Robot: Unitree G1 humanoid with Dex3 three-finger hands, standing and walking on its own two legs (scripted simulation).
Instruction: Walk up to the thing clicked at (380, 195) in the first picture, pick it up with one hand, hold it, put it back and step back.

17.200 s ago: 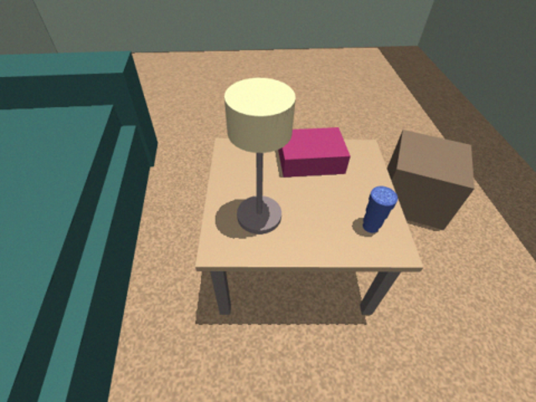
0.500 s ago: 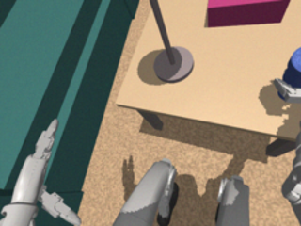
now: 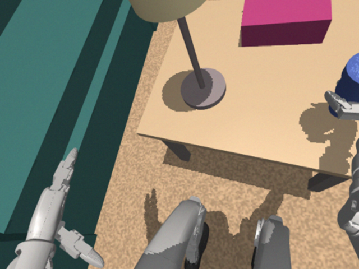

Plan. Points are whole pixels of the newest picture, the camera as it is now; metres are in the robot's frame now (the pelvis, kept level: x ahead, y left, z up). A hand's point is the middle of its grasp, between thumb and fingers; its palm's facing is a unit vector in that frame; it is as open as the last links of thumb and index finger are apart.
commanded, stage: settle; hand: right
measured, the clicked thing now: (354, 91) +0.52 -0.23 -0.03
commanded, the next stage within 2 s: lift in 0.16 s
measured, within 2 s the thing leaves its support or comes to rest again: neither
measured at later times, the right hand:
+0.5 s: hand out of the picture +0.51 -0.23 +0.00, palm faces +0.20 +0.98 +0.00, open 9.0 cm
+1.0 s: hand out of the picture +0.44 -0.22 +0.08, palm faces +0.20 +0.98 -0.01, open 9.0 cm
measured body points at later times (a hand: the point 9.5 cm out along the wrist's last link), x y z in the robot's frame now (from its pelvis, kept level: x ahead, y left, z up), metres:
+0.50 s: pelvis +0.01 +0.00 +0.02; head +0.17 -0.08 +0.43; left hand +0.18 +0.26 +0.09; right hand +0.49 -0.28 +0.00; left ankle +0.05 +0.13 -0.57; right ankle +0.04 -0.13 -0.57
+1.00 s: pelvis +0.02 -0.01 +0.08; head +0.12 -0.05 +0.51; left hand +0.19 +0.25 +0.09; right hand +0.42 -0.27 +0.08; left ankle +0.05 +0.13 -0.57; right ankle +0.04 -0.13 -0.57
